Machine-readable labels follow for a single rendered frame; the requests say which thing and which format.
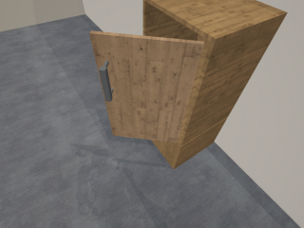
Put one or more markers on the cupboard door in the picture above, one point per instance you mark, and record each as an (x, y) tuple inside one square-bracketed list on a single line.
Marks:
[(152, 78)]

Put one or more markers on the handle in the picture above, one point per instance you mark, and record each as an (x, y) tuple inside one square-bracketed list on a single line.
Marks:
[(105, 82)]

